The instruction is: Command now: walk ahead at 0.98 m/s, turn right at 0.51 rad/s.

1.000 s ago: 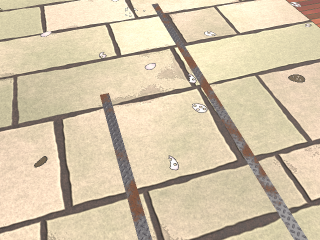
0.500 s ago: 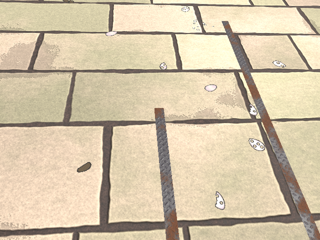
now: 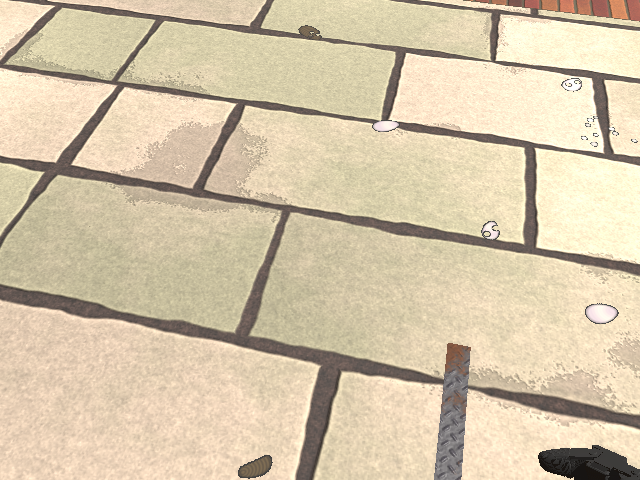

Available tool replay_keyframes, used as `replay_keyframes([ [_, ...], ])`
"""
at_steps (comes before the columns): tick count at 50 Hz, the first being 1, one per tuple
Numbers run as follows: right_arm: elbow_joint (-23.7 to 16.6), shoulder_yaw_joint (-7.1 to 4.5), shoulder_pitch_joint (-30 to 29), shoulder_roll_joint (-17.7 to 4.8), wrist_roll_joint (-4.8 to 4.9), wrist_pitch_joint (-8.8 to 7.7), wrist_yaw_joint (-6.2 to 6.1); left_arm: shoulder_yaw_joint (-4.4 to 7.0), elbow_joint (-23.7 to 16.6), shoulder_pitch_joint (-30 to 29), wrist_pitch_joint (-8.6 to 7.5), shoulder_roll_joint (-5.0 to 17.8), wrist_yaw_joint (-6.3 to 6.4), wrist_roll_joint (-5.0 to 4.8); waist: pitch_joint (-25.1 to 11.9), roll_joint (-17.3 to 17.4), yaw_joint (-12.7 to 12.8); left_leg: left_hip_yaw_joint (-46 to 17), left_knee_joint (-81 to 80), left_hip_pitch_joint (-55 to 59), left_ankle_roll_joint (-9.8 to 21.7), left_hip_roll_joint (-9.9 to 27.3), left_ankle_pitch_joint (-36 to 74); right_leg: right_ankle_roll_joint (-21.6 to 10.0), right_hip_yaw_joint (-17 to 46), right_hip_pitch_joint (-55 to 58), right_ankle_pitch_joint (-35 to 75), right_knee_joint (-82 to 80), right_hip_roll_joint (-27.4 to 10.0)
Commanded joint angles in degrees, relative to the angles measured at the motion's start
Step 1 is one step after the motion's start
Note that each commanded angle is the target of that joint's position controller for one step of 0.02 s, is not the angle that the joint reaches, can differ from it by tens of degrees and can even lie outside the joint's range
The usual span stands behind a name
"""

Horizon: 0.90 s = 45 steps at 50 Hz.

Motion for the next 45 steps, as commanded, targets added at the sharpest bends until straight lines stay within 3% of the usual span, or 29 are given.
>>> replay_keyframes([
  [1,-6.4,1.24,-4.4,-1.9,1.25,-0.40,1.17,1.28,-7.2,-8.9,-1.80,7.1,0.07,-0.15,6.1,-4.9,-5.1,1.5,-16.0,10.0,-2.5,0.9,7.7,-9.6,17.7,-16.6,-0.5,-17.8,-12.2],
  [3,-6.3,1.14,-5.6,-2.7,2.16,-0.48,1.21,1.90,-7.4,-7.6,-1.98,9.1,-0.66,-0.92,4.9,-4.8,-4.0,3.3,-20.0,19.7,-2.7,-1.2,14.9,-8.3,17.3,-18.4,6.4,-18.6,-12.7],
  [5,-6.1,0.48,-5.6,-4.5,1.93,-0.62,0.31,2.13,-6.8,-5.0,-1.79,9.8,-0.95,-1.60,3.6,-3.7,-3.5,2.9,-25.1,21.2,-2.5,-1.9,15.1,-6.6,17.6,-11.2,13.9,-13.7,-13.5],
  [7,-3.6,-1.02,1.8,-7.0,1.36,-1.02,-1.15,2.42,-5.8,-3.0,-1.41,11.2,-0.95,-1.65,-2.5,-0.9,-6.8,4.2,-29.8,31.2,-1.2,-4.8,8.9,-4.3,14.5,-6.2,29.0,2.3,-10.5],
  [8,-2.0,-2.12,10.0,-9.1,0.87,-1.41,-2.22,2.54,-5.9,-3.7,-1.59,11.4,-1.17,-1.88,-7.5,-0.4,-11.0,1.8,-28.7,42.7,0.1,-1.4,6.3,-3.0,12.4,-11.5,28.2,16.1,-7.9],
  [9,-1.3,-3.89,22.3,-14.5,-0.17,-1.27,-3.69,1.19,-7.9,-5.6,-2.17,6.6,-1.11,-2.02,-16.0,4.5,-16.2,-13.1,-31.2,54.9,2.5,13.3,-14.3,-2.0,8.0,-19.7,12.5,34.9,-5.2],
  [10,-0.9,-4.63,22.3,-17.8,-1.25,-0.64,-3.79,-0.57,-10.6,-0.9,-1.77,0.3,-0.63,-4.25,-21.7,16.4,-11.8,-40.9,-42.3,60.7,7.4,26.9,-31.4,-1.1,2.5,-32.7,-13.1,50.7,-2.3],
  [11,-0.9,-4.48,17.3,-13.3,-0.04,-0.16,-3.74,-0.43,-10.2,-4.9,-0.61,3.5,-0.14,-2.56,-13.8,11.3,-10.5,-43.0,-44.8,53.1,8.3,24.4,-34.6,-1.9,1.0,-38.9,-6.8,55.5,-6.9],
  [12,-1.0,-3.39,14.2,-8.5,0.73,-0.34,-3.32,-0.03,-10.3,-9.7,0.10,4.8,-0.61,-1.18,-6.9,5.0,-10.2,-32.0,-44.0,46.6,7.2,21.3,-25.7,-2.0,0.3,-39.6,-2.8,54.3,-9.3],
  [13,0.0,-2.88,13.3,-6.4,0.80,-0.57,-2.82,-0.05,-10.5,-12.1,0.56,4.1,-1.32,-0.59,-3.2,1.8,-9.1,-23.4,-44.5,41.2,6.4,18.7,-13.9,-1.6,0.4,-38.2,-0.9,52.1,-10.9],
  [15,2.6,-2.32,14.5,-4.4,1.48,-1.28,-2.66,-0.33,-11.5,-13.8,2.15,2.0,-2.61,0.47,0.9,4.2,-6.7,-12.2,-46.2,35.0,4.4,15.2,-2.4,-0.8,0.3,-36.8,-0.6,50.1,-12.9],
  [18,5.8,-2.03,16.7,-2.6,2.91,-2.54,-1.87,-1.11,-15.2,-20.1,3.70,0.4,-3.70,0.90,2.9,4.2,-5.1,-1.7,-47.7,34.6,3.3,14.2,14.2,-0.6,-1.2,-40.7,2.9,49.3,-14.0],
  [21,7.2,-2.16,14.3,-3.8,2.74,-3.19,-2.11,-1.94,-18.8,-25.8,3.58,1.1,-4.74,0.80,5.1,3.7,-3.0,9.3,-50.6,30.6,1.8,11.3,23.5,-0.9,-4.0,-37.3,11.9,39.9,-13.6],
  [23,8.2,-2.47,14.6,-5.7,2.66,-3.17,-2.40,-2.58,-20.2,-30.1,3.58,1.7,-5.62,0.71,7.5,0.9,-3.1,15.2,-53.2,28.7,0.8,9.5,27.6,-2.3,-9.0,-31.0,16.2,29.1,-12.0],
  [24,8.8,-2.57,16.0,-6.7,2.65,-3.09,-2.58,-2.90,-20.5,-31.9,3.53,1.7,-5.90,0.68,8.2,0.0,-3.6,17.5,-52.7,28.8,0.2,8.7,35.6,-3.4,-12.1,-27.2,16.7,24.7,-10.3],
  [26,9.1,-3.23,18.9,-10.3,2.54,-2.47,-3.17,-2.69,-19.6,-30.1,3.39,3.3,-5.68,0.55,5.1,1.6,-2.1,19.0,-45.3,33.8,-0.5,9.5,62.4,-5.3,-16.0,-19.4,14.9,21.4,-5.4],
  [27,8.8,-3.76,19.0,-12.6,2.37,-1.70,-3.67,-2.22,-18.5,-25.9,3.27,4.8,-5.29,0.45,2.0,3.3,0.7,18.8,-38.2,36.1,-0.8,10.7,72.0,-6.2,-16.3,-14.6,12.3,20.7,-3.5],
  [28,8.3,-4.30,17.6,-14.6,2.05,-0.65,-4.04,-1.34,-16.3,-17.7,3.09,6.9,-4.72,0.43,-2.6,4.3,5.3,18.1,-26.8,35.6,-0.5,11.9,77.3,-7.4,-15.3,-5.7,9.6,20.6,-1.9],
  [29,7.0,-4.58,14.9,-15.5,1.82,0.24,-4.15,0.08,-12.6,-5.2,2.88,9.5,-3.83,0.53,-8.3,4.3,10.9,16.6,-11.1,30.4,0.4,12.6,75.2,-9.3,-12.1,8.4,7.9,18.4,-1.2],
  [30,7.0,-4.52,15.1,-14.1,1.14,0.67,-3.52,1.80,-9.6,0.6,3.06,12.2,-2.26,0.19,-10.3,-0.9,11.5,16.3,9.4,18.7,-0.2,7.5,41.9,-10.8,-6.7,21.6,3.5,15.4,-2.3],
  [31,4.6,-2.12,15.6,-4.9,0.18,0.18,-2.59,2.82,-10.2,-4.4,3.88,17.1,-1.02,-0.66,-6.4,-14.4,4.3,14.9,32.7,0.3,-1.5,-1.9,-12.0,-12.9,10.4,24.9,10.4,16.2,-12.3],
  [32,-2.2,-2.02,17.5,-7.5,2.20,-0.93,-2.36,3.74,-13.3,-5.8,4.54,21.5,-0.84,0.51,-19.6,-16.3,1.8,1.9,40.1,-14.3,-2.4,-4.1,-12.7,-23.6,37.9,38.8,-0.6,1.9,-21.2],
  [33,-2.6,-1.91,11.9,-10.2,1.71,-2.23,-2.40,3.73,-13.6,-5.5,4.64,18.7,-0.20,0.18,-14.8,-5.9,3.4,-1.7,35.1,-17.7,-2.1,-0.7,-6.9,-21.3,42.0,34.0,-8.0,-6.8,-22.1],
  [34,-2.4,-1.66,10.8,-10.3,1.81,-2.69,-2.41,3.06,-12.6,-7.2,4.17,15.8,0.34,0.02,-5.4,-0.7,0.3,-1.6,28.4,-16.3,-2.1,1.4,-3.7,-19.1,38.6,23.4,-6.6,-9.4,-20.7],
  [35,-2.1,-1.31,9.6,-9.4,0.89,-2.25,-2.60,2.57,-12.0,-8.9,3.29,14.2,0.55,-0.11,-1.4,3.4,-2.4,-1.4,23.7,-12.1,-2.7,3.1,-4.3,-17.8,34.2,14.3,-1.3,-9.7,-18.3],
  [36,-0.7,-0.98,13.0,-8.5,0.05,-0.97,-2.61,1.73,-12.5,-11.4,2.33,12.3,0.84,-0.06,0.3,5.5,-5.6,-1.0,20.1,-7.4,-3.1,5.0,-4.1,-16.4,27.6,7.1,3.0,-9.6,-16.9],
  [38,0.2,-0.42,14.7,-6.3,-0.45,1.50,-2.01,-0.13,-11.2,-11.5,0.18,7.9,0.60,-0.38,2.5,4.7,-8.2,0.1,12.1,-0.9,-4.2,7.4,-5.9,-15.6,21.1,-4.4,9.3,-11.4,-14.9],
  [42,-3.7,0.92,1.5,-2.8,2.10,1.70,-0.29,-0.26,-8.8,-8.6,-2.55,7.6,-0.87,-0.96,7.0,0.3,-3.8,5.4,-10.6,1.5,-1.1,7.5,16.9,-8.9,5.5,-7.4,23.5,-16.1,-8.3],
  [45,-3.0,0.93,-1.8,-2.2,3.86,1.56,0.63,-0.54,-6.9,-5.4,-3.65,8.4,-1.14,-1.60,6.0,-0.3,-1.2,8.6,-20.5,5.0,2.7,3.6,29.6,-4.7,0.5,0.6,32.3,-21.1,-10.0],
])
